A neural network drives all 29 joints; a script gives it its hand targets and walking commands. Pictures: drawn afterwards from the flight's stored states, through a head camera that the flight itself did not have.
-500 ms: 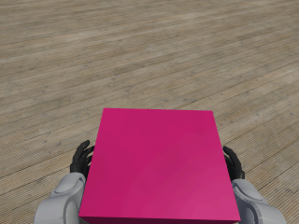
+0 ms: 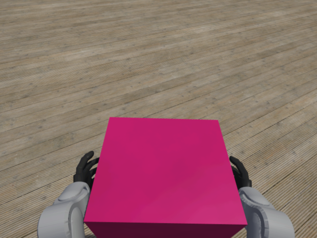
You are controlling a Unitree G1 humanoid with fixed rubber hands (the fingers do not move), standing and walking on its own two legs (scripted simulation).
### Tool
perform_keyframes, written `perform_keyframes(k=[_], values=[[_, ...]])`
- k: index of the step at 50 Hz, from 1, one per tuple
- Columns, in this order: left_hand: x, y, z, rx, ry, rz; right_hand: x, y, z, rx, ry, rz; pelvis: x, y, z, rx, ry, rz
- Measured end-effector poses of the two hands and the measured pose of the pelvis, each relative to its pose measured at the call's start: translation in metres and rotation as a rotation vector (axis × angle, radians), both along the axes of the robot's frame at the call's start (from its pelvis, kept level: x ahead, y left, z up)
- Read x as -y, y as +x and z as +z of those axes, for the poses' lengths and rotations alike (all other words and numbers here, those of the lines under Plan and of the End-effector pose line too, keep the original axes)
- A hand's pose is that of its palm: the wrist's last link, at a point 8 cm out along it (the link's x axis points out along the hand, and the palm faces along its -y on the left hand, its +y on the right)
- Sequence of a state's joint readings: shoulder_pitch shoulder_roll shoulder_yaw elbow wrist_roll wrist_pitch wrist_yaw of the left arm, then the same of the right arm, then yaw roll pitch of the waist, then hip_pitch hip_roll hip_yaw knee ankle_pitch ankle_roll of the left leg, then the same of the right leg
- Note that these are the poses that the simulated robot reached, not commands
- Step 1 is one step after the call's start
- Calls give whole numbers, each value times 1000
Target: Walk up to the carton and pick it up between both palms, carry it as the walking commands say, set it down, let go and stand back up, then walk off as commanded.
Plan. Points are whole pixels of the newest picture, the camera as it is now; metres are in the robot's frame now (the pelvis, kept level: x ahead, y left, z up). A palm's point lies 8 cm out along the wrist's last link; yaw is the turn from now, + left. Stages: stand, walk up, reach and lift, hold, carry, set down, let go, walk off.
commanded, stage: carry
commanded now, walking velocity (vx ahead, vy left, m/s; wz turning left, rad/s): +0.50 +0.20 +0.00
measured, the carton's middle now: (161, 192) +0.25 +0.00 +0.01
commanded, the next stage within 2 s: none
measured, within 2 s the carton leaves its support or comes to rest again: neither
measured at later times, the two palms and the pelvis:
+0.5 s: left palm (79, 93) +0.54 +0.27 +0.07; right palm (181, 89) +0.58 -0.06 +0.07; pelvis +0.35 +0.07 +0.00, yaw +3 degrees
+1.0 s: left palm (76, 37) +0.92 +0.39 +0.08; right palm (150, 43) +0.91 +0.05 +0.07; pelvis +0.69 +0.22 -0.01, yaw +0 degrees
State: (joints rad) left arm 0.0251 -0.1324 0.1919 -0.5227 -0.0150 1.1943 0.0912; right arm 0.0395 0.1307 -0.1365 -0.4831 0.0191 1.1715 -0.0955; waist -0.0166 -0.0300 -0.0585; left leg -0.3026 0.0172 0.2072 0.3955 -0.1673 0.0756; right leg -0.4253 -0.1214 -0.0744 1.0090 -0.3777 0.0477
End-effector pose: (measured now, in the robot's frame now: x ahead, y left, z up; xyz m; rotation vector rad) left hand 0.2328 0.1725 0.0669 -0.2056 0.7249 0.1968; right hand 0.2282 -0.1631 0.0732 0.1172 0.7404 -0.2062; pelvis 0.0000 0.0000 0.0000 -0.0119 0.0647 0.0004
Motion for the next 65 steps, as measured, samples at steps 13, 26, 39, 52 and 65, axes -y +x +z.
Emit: perform_keyframes(k=[13,26,39,52,65], values=[[-42,167,6,46,28,11,-42,174,4,48,28,7,-39,175,-3,-5,-43,5],[-103,324,0,-28,26,124,-105,369,-4,-22,34,114,-81,361,3,19,14,50],[-178,537,-2,2,24,-20,-178,532,-7,4,24,-21,-184,536,-3,-8,11,-29],[-225,707,8,80,54,12,-225,718,-3,83,27,35,-223,715,-13,24,-14,40],[-323,866,6,55,42,86,-324,900,1,60,39,85,-308,889,-9,31,26,28]])
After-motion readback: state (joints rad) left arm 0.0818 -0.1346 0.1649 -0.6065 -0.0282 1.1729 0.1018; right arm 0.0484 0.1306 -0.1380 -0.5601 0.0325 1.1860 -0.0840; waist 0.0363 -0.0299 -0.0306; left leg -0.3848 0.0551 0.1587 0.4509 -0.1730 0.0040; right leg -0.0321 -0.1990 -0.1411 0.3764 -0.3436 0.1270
